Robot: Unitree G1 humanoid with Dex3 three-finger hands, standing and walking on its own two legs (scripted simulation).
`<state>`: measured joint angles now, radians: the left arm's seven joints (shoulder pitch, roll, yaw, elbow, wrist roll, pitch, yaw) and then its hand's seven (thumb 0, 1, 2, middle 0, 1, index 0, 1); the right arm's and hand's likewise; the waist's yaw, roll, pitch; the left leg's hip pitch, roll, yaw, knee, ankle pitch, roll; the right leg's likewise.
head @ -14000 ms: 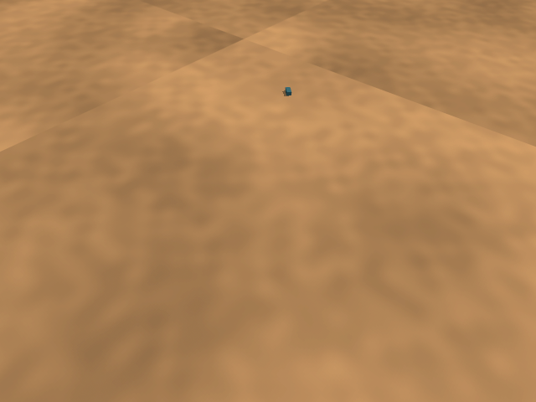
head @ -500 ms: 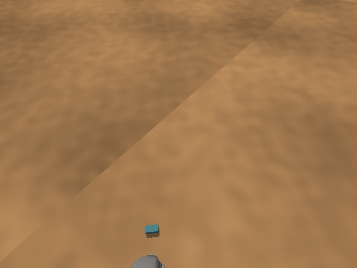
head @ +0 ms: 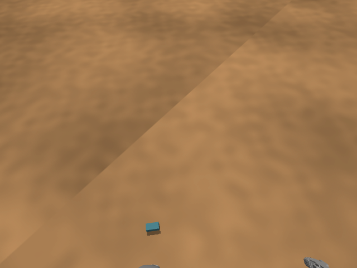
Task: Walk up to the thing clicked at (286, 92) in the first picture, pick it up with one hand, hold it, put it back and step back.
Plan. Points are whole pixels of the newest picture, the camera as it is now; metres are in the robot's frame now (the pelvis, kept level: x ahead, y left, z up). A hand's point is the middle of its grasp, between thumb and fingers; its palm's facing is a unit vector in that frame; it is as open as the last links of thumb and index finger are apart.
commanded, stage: walk up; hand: left
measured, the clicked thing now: (152, 226) +0.43 +0.20 -0.75
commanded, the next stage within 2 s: stand in 0.48 s
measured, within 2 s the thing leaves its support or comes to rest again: neither
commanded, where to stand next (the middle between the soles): +0.07 -0.02 m, yaw +2 degrees
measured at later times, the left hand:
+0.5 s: hand out of the picture +0.08 +0.26 -0.14, palm faces +0.01 -0.94 -0.33, open 7.4 cm
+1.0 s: hand out of the picture +0.06 +0.26 -0.14, palm faces -0.01 -0.94 -0.33, open 7.4 cm
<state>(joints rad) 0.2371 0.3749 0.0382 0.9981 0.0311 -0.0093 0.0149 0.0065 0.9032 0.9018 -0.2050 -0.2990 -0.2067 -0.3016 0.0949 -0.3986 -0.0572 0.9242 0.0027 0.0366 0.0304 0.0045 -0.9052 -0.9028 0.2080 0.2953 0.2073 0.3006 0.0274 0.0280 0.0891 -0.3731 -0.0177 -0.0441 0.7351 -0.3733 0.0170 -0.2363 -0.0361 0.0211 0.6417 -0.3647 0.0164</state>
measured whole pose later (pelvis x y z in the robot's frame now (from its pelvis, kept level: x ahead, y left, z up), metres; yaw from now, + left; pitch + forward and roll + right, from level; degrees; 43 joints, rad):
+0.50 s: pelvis +0.00 +0.00 +0.02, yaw +1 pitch -2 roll -1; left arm 0.12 0.35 0.01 1.09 0.01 -0.02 -0.01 0.01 0.90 0.90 -0.20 -0.30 -0.21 -0.30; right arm 0.14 -0.35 0.00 1.09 0.00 -0.01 0.03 0.01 -0.91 -0.90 0.21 0.30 0.21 0.30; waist 0.00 0.01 0.04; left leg -0.20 0.02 -0.05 0.43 -0.19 -0.02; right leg -0.11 -0.02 0.00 0.40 -0.24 0.02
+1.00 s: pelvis -0.01 +0.00 +0.02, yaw +0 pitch -3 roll +0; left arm 0.11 0.36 0.00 1.14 0.01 -0.01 -0.02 0.01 0.91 0.90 -0.20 -0.30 -0.20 -0.30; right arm 0.09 -0.36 0.00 1.13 -0.01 -0.01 0.02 0.00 -0.91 -0.90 0.21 0.30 0.21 0.30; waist 0.00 0.00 0.05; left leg -0.17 0.02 -0.04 0.35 -0.13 -0.02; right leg -0.09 -0.02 0.01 0.34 -0.19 0.03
